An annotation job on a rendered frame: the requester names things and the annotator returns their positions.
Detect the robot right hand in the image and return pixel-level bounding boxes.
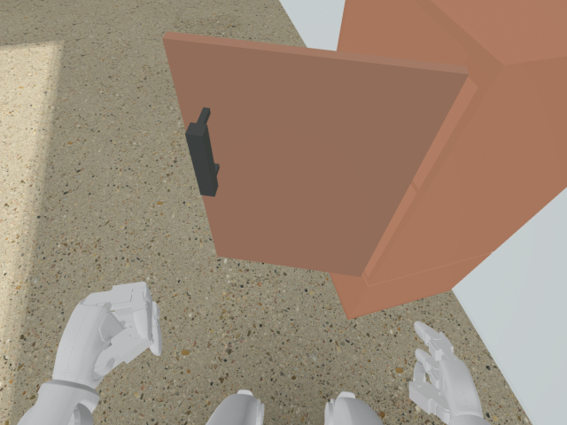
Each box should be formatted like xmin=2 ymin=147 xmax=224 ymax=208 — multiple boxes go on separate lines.
xmin=408 ymin=321 xmax=484 ymax=425

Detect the robot right shin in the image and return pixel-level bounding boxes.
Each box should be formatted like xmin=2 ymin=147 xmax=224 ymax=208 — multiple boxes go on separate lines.
xmin=337 ymin=391 xmax=355 ymax=398

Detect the robot left thigh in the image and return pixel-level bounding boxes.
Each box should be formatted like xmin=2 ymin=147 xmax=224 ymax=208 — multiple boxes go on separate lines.
xmin=206 ymin=394 xmax=264 ymax=425

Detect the left robot forearm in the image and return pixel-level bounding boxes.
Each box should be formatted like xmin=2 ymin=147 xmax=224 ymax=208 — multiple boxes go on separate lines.
xmin=17 ymin=380 xmax=100 ymax=425

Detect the handle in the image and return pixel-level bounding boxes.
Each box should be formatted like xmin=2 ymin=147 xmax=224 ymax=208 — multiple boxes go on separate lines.
xmin=185 ymin=107 xmax=220 ymax=197

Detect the robot left hand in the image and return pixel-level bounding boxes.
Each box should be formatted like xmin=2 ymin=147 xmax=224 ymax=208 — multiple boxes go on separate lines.
xmin=52 ymin=282 xmax=162 ymax=389

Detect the cupboard door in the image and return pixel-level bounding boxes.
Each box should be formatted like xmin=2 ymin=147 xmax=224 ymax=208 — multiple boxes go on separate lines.
xmin=162 ymin=31 xmax=469 ymax=277

